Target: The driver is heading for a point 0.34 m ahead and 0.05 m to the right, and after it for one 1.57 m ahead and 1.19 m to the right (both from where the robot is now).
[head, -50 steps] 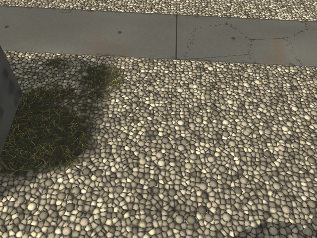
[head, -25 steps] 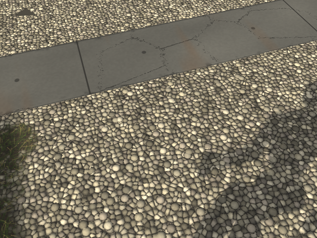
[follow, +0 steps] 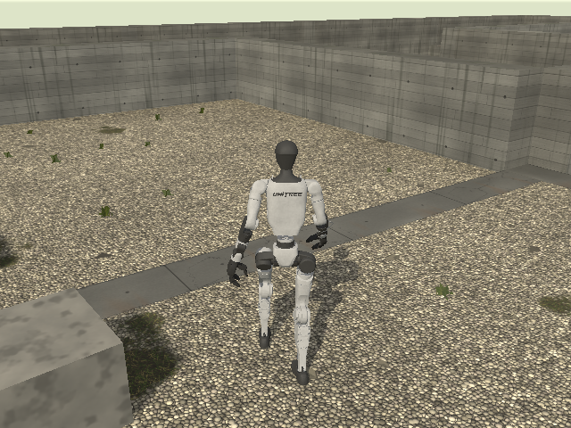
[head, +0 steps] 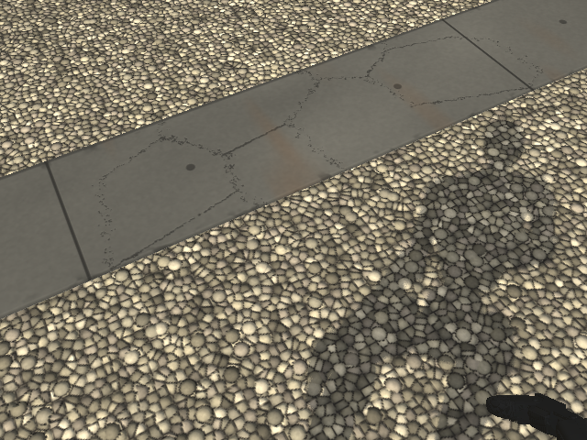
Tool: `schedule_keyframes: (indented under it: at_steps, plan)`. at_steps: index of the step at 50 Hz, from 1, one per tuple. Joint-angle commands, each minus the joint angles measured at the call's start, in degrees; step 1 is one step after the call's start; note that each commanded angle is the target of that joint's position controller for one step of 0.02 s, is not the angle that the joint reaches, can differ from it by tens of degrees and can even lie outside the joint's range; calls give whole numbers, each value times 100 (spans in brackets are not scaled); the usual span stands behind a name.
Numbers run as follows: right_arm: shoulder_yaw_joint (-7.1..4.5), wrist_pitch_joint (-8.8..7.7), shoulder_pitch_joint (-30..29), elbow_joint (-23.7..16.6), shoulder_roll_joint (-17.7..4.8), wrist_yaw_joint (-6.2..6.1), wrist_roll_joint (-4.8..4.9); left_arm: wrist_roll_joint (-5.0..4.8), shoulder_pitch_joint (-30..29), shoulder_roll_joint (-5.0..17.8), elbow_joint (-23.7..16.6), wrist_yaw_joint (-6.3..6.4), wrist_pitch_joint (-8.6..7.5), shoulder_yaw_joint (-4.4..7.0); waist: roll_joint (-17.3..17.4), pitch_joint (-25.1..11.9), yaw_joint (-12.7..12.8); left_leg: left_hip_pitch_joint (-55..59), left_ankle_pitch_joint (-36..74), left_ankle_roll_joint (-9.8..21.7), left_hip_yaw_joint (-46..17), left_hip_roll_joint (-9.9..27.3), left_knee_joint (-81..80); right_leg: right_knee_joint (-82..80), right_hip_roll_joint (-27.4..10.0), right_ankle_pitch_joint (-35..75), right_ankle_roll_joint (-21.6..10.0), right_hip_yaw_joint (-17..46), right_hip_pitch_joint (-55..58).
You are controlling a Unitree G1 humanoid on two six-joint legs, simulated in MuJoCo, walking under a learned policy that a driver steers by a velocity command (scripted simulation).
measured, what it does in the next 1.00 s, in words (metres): walks ahead, turning right: left foot, then right foot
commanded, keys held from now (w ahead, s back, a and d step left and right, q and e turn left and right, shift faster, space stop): w+e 0.20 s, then e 0.70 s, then no key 0.10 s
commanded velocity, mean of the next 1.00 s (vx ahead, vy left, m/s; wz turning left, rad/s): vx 0.22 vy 0.00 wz -0.59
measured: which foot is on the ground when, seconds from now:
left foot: up 0.00-0.02, down 0.04-0.52, up 0.54-1.00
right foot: down 0.00-0.04, up 0.06-0.50, down 0.52-1.00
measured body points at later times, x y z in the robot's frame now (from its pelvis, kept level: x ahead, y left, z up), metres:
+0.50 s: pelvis +0.22 -0.01 +0.00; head +0.26 -0.03 +0.45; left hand +0.48 +0.16 -0.10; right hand +0.17 -0.27 -0.14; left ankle +0.16 +0.12 -0.73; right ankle +0.31 -0.11 -0.72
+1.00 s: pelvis +0.27 -0.02 +0.01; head +0.29 -0.04 +0.46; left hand +0.50 +0.17 -0.11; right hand +0.25 -0.32 -0.10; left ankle +0.35 +0.09 -0.70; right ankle +0.31 -0.11 -0.73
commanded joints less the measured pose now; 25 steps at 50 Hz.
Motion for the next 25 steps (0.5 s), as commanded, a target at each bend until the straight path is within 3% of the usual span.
schedule_keyframes:
  at_steps: [1, 2, 3, 4, 5, 6, 8, 9, 12, 15, 18, 22, 24, 25]
  plan:
    - [-305, -201, 1297, -5, -962, -149, 35, -16, -507, 1103, -418, -28, -115, 233, -388, -660, -1072, 2377, -162, 312, 95, -266, -651, 1768, -1100, 5200, -136, 572, -790]
    - [-389, -260, 2163, 67, -1288, -252, -84, -76, -476, 803, -548, -96, -163, 153, 25, -1408, -1385, 3769, -1024, 539, -842, 699, -783, 3226, -736, 3871, -29, 334, -1553]
    - [-487, -224, 2314, -5, -1802, -284, -242, -270, 213, 99, -706, -84, -145, 16, 1380, -2146, -987, 5237, -1343, 1128, -3383, 2443, -1149, 4987, 165, -640, 175, -339, -3301]
    - [-481, -133, 2002, -38, -1524, -246, -115, -66, 262, 638, -647, -39, -85, 60, 1143, -2008, -822, 4717, -2157, 1346, -4509, 2506, -1634, 5662, -176, -801, 110, -426, -3913]
    - [-357, -112, 1532, -122, -984, -235, -62, 17, -123, 744, -601, -57, -24, 95, 402, -1021, -710, 3770, -2435, 1223, -3565, 2257, -1805, 5708, -514, -209, 130, -497, -4005]
    - [-272, -121, 1283, -104, -657, -210, -40, 40, -453, 686, -634, -117, 4, 81, 10, -506, -687, 3091, -1929, 1082, -2617, 1907, -1919, 5428, -720, 186, 173, -598, -3893]
    - [-220, -172, 1377, 71, -543, -217, -20, 121, -593, 531, -679, -238, 121, 67, 335, -151, -572, 2405, -879, 781, -1382, 1392, -2180, 5061, -961, 398, 236, -692, -3575]
    - [-235, -235, 1465, 138, -614, -199, 6, 123, -508, 466, -695, -281, 188, 52, 555, -209, -511, 2326, -432, 830, -1139, 1425, -2201, 5059, -971, 441, 272, -761, -3487]
    - [-260, -385, 1645, 258, -655, -147, 74, 115, -925, 394, -880, -336, 287, 26, 398, -88, -474, 2391, 1489, 974, -449, 1514, -2224, 4889, -1031, 638, 380, -858, -3856]
    - [-268, -352, 1738, 351, -709, -167, 79, 106, -1423, 262, -1122, -372, 290, -38, 446, -106, -492, 2518, 3087, 955, 394, 1383, -1979, 4077, -1017, 1110, 507, -1124, -3996]
    - [-279, -271, 1641, 335, -778, -191, 95, 59, -1865, 86, -1289, -462, 271, -138, 575, -168, -572, 2315, 3002, 796, 1026, 1153, -1806, 2823, -949, 1900, 470, -1472, -3329]
    - [-367, -155, 1818, 378, -1026, -240, 136, 146, -2126, 262, -1465, -476, 299, -93, 589, -255, -680, 2744, 3085, 649, 1096, 1389, -1235, 1969, -793, 1561, 319, -1684, -2904]
    - [-409, -49, 1836, 379, -1130, -292, 157, 207, -1836, 401, -1452, -441, 261, -21, 550, -425, -585, 2953, 3331, 576, 1116, 1446, -385, 1576, -626, 1132, 133, -1681, -2541]
    - [-415, 15, 1798, 363, -1143, -297, 177, 255, -1346, 451, -1306, -385, 195, 31, 277, -707, -354, 2864, 3050, 455, 1243, 1308, 563, 1071, -439, 1419, 14, -1707, -1964]
Next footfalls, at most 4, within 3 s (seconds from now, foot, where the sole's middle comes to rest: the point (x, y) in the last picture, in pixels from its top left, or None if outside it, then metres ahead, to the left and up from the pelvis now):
0.04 left None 0.20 0.12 -0.77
0.52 right None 0.34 -0.12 -0.77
1.08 left None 0.37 0.06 -0.77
1.40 right None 0.22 -0.10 -0.77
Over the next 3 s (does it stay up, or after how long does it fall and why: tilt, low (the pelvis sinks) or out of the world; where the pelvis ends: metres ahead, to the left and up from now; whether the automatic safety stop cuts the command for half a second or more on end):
stays up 0.72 -0.30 0.00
